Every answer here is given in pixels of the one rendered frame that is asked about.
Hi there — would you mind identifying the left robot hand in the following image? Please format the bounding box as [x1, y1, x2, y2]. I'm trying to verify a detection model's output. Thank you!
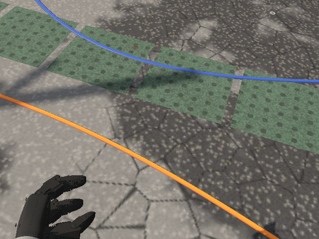
[15, 174, 96, 239]

